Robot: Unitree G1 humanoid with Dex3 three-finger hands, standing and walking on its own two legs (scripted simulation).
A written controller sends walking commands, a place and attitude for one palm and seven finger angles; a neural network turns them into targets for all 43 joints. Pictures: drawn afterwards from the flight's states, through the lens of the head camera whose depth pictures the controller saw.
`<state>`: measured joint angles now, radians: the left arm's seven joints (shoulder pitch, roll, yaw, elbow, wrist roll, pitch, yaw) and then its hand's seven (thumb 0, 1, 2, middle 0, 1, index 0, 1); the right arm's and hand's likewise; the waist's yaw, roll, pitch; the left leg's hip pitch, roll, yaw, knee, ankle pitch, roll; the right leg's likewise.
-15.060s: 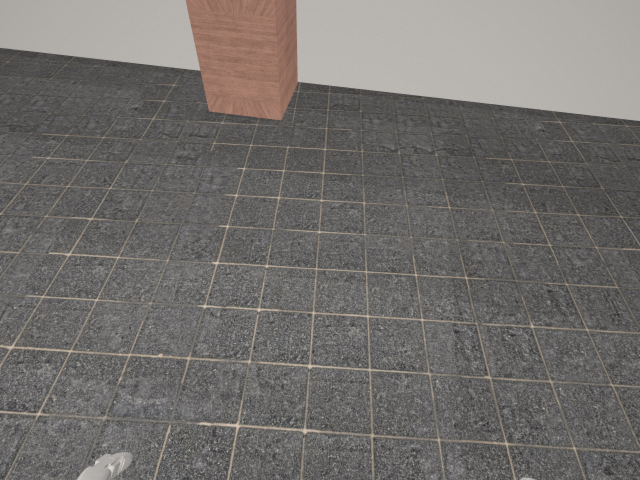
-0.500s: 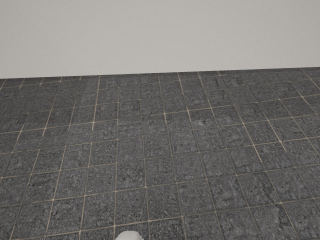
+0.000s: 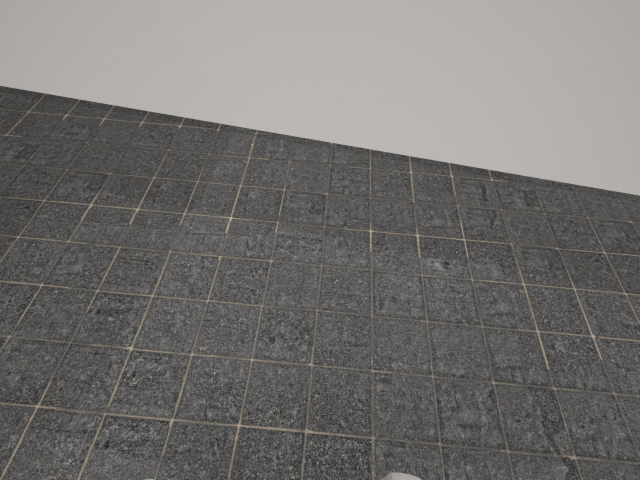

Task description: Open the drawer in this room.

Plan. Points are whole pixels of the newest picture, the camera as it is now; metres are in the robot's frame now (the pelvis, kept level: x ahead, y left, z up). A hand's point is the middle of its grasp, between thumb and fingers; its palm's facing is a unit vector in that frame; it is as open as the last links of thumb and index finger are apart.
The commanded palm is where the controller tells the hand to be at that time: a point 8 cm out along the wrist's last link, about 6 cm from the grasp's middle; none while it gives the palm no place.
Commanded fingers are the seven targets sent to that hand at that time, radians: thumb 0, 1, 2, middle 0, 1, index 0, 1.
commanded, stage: turn or walk to find it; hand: left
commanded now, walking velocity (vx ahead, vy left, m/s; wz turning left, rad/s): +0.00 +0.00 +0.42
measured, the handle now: out of the picture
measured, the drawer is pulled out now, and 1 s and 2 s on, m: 0.00 0.00 0.00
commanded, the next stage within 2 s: none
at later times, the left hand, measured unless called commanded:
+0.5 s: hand out of the picture +0.00 +0.14 -0.15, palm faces +0.26 -0.93 -0.27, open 7.3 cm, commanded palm none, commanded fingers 0.00 0.90 0.90 -0.20 -0.30 -0.20 -0.30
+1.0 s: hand out of the picture -0.08 +0.20 -0.17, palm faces +0.46 -0.85 -0.24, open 7.4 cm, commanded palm none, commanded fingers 0.00 0.90 0.90 -0.20 -0.30 -0.20 -0.30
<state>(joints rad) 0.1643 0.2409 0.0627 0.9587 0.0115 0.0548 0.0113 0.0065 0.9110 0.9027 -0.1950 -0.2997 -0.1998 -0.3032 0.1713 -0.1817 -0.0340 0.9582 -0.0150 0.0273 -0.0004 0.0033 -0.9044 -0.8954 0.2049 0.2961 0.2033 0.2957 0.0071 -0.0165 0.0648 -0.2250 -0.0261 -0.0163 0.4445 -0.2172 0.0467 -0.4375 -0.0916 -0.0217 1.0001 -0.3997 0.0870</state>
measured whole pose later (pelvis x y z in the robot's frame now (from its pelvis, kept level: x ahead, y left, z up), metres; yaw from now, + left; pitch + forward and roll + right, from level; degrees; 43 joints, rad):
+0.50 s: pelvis -0.02 -0.06 +0.00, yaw +14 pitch -1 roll +2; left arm 0.22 0.15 0.03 0.94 0.02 0.00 0.02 0.00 0.91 0.90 -0.20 -0.30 -0.21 -0.30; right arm 0.22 -0.26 -0.09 1.01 -0.02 0.09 0.01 0.01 -0.91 -0.90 0.20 0.30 0.20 0.29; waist -0.02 0.04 0.08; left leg -0.46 0.04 -0.04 1.11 -0.39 -0.08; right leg -0.19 -0.09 -0.20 0.49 -0.29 -0.03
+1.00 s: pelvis -0.06 -0.02 +0.00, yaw +25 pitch +0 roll -1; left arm 0.17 0.25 0.06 0.96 0.01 0.05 0.01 0.01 0.91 0.90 -0.19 -0.30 -0.20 -0.30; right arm 0.14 -0.19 -0.03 0.95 -0.01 0.03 0.00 0.00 -0.90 -0.90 0.20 0.30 0.20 0.30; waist 0.02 -0.02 0.08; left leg -0.22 -0.02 -0.02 0.46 -0.23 0.04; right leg -0.44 -0.09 -0.03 1.00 -0.41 0.09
